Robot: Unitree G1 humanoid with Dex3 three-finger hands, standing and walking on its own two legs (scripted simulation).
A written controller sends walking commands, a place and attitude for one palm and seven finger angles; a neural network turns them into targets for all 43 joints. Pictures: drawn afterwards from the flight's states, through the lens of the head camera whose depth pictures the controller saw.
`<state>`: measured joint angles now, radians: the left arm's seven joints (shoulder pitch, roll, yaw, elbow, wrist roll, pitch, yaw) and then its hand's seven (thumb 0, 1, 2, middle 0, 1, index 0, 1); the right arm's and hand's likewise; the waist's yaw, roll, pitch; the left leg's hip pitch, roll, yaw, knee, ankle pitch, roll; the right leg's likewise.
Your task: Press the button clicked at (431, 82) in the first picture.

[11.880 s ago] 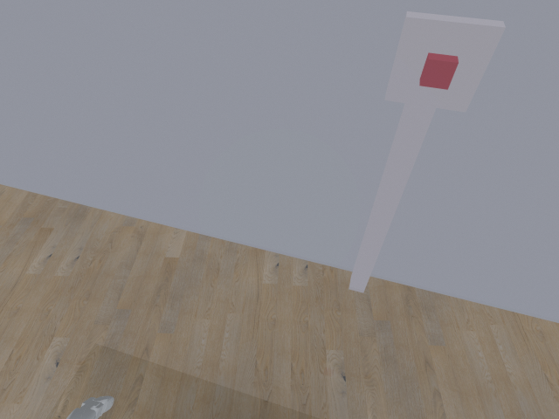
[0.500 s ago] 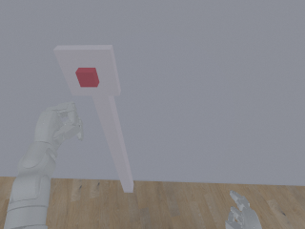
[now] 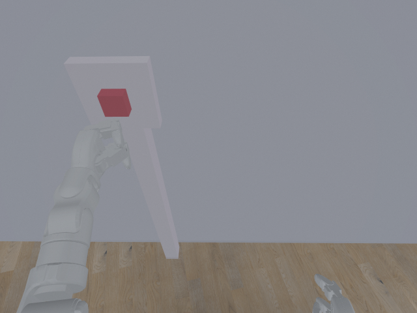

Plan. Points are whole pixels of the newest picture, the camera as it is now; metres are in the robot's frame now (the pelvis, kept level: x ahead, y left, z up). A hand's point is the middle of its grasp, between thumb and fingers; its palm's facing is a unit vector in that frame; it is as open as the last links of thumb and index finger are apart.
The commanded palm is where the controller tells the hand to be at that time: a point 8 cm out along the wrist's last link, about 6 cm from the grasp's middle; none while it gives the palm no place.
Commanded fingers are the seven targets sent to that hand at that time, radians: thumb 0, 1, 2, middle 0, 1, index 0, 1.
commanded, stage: aim a knuckle at the button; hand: left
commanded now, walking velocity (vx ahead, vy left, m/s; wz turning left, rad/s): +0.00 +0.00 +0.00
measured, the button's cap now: (115, 102) +0.49 +0.23 +0.17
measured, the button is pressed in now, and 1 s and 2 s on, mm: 0 0 11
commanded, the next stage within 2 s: press the button with the knuckle in 0.86 s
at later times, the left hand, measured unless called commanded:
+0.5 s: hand (132, 141) +0.40 +0.18 +0.14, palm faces +0.08 -1.00 -0.01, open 3.1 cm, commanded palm +0.37 +0.23 +0.14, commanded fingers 0.00 0.90 0.90 -1.30 -1.50 -1.30 -1.50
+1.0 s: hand (125, 145) +0.39 +0.19 +0.14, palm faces +0.07 -1.00 +0.02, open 3.1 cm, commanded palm +0.36 +0.24 +0.14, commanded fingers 0.00 0.90 0.90 -1.30 -1.50 -1.30 -1.50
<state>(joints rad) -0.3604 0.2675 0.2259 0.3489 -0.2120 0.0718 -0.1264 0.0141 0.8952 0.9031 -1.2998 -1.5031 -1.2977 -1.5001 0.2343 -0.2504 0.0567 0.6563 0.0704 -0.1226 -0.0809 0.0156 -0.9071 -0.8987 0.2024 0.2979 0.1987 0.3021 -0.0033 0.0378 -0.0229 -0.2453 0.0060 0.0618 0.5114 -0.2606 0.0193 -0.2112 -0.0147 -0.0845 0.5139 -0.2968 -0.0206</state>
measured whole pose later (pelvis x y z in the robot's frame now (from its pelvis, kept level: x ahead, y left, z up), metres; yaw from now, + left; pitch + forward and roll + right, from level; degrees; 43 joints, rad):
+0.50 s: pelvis +0.00 +0.00 +0.00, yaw -2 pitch +2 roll +0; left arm -0.46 0.30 0.29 0.56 -0.20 -0.07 -0.13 0.01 0.90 0.90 -1.30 -1.50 -1.30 -1.50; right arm 0.34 -0.27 0.02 0.67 0.07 -0.07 -0.07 0.02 -0.91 -0.90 0.20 0.30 0.20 0.30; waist -0.04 0.04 -0.03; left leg -0.29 0.02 0.09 0.52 -0.27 0.02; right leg -0.26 0.00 -0.06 0.52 -0.30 -0.03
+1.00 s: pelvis +0.00 +0.00 +0.00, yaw +0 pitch +1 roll +0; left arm -0.46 0.29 0.26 0.54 -0.22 -0.02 -0.16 0.01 0.90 0.90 -1.30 -1.50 -1.30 -1.50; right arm 0.24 -0.26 0.05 0.63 0.08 -0.07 -0.08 0.01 -0.91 -0.90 0.20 0.30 0.20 0.30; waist -0.01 0.03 -0.04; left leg -0.29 0.01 0.06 0.54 -0.27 0.02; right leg -0.26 -0.01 -0.08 0.53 -0.30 -0.02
